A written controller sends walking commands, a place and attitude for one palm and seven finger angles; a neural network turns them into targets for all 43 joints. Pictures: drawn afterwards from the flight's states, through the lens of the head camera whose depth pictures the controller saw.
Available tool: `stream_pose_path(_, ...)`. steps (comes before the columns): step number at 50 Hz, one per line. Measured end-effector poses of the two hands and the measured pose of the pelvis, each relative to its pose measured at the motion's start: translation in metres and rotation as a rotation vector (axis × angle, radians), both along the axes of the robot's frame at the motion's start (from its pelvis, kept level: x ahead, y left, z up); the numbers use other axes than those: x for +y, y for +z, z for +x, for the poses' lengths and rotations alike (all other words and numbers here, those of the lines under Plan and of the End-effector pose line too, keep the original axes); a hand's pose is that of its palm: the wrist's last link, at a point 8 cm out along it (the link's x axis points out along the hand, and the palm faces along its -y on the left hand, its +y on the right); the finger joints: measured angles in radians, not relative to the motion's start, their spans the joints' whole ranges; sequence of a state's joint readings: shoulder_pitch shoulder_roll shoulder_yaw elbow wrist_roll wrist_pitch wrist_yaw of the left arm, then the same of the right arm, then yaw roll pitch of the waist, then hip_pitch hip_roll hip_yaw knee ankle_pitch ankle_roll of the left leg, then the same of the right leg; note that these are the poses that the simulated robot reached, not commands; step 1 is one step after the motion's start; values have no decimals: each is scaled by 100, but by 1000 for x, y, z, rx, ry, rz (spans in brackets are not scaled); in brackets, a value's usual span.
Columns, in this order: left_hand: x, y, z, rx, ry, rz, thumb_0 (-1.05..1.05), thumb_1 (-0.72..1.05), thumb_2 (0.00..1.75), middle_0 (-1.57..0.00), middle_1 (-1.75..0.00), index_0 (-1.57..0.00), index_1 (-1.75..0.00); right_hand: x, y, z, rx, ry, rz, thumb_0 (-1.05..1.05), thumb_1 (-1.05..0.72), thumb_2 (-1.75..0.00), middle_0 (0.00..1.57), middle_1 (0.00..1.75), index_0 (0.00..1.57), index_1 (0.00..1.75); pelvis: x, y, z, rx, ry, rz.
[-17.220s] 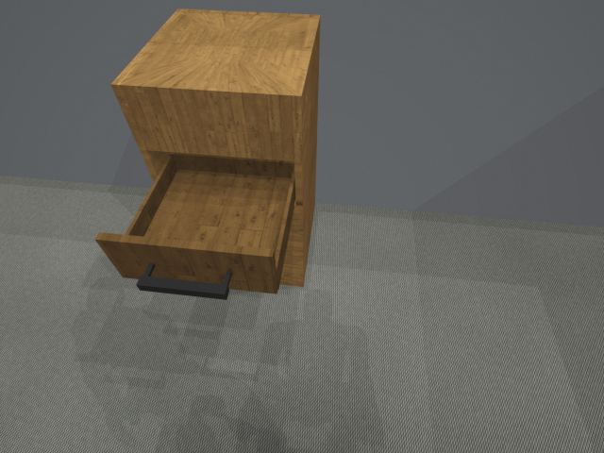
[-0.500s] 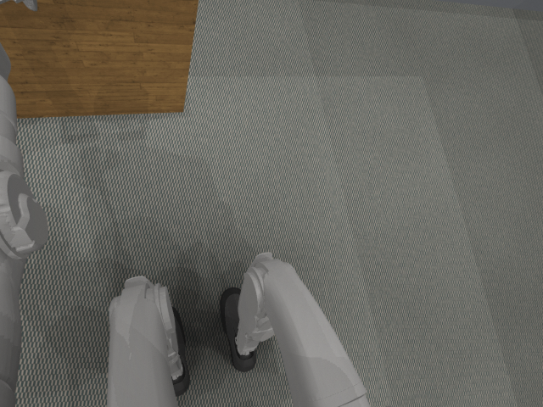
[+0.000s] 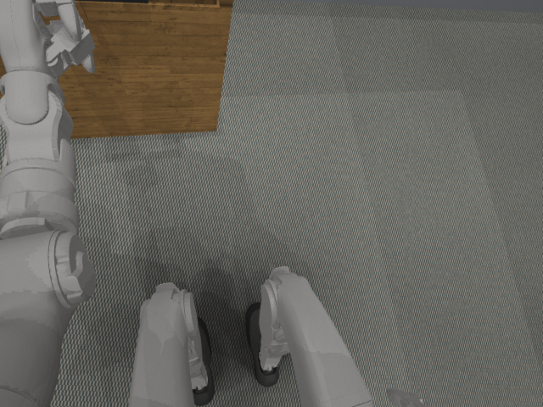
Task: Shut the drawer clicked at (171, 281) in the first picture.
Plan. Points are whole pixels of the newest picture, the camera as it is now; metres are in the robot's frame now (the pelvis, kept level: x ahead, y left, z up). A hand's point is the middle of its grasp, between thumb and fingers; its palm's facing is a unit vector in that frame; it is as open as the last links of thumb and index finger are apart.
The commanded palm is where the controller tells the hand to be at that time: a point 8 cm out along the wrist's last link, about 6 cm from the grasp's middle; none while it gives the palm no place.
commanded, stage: draw the hand back to the body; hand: left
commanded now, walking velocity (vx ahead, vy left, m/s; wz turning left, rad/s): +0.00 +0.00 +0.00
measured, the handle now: out of the picture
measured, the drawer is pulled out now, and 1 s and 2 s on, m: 0.00 0.00 0.00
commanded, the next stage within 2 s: step back with the hand held close in 1.42 s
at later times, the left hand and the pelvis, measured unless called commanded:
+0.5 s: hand out of the picture +0.42 +0.20 +0.16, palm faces +0.11 -0.99 -0.04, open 3.3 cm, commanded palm +0.38 +0.24 +0.18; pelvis +0.05 -0.01 +0.13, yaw +6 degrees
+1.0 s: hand out of the picture +0.30 +0.24 +0.31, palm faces +0.33 -0.89 -0.32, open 3.2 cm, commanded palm +0.24 +0.29 +0.34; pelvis +0.08 +0.01 +0.23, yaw +7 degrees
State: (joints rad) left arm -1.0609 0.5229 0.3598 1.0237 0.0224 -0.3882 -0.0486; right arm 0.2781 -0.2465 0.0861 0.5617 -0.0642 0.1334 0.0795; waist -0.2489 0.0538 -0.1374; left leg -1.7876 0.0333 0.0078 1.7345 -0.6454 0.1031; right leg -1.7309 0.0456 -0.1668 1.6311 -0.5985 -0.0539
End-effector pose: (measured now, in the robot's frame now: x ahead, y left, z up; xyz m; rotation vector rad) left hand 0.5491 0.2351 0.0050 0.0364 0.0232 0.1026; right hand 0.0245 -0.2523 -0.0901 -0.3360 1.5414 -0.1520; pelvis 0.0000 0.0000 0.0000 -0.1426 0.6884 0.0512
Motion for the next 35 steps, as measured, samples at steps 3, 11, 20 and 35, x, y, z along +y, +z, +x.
stream_pose_path(3,0,2,0,-3,0,1,1,88,90,-140,-160,-140,-160,-3,-2,16,-13,16,6,0,-90,-90,20,29,20,30,-1,3,5,3,3,4)
stream_pose_path(11,-1,44,-46,-16,-35,37,2,90,90,-140,-160,-139,-160,4,18,68,-106,-3,84,0,-91,-90,20,29,20,30,-2,43,21,-37,4,35)
stream_pose_path(20,16,123,-129,44,35,-1,2,90,90,-140,-160,-139,-160,17,89,159,-381,108,131,0,-90,-90,20,29,20,30,-7,113,42,-165,43,74)
stream_pose_path(35,24,208,-223,250,95,160,1,90,90,-140,-160,-139,-160,34,196,228,-645,119,120,1,-90,-90,20,29,20,30,3,188,68,-435,55,130)
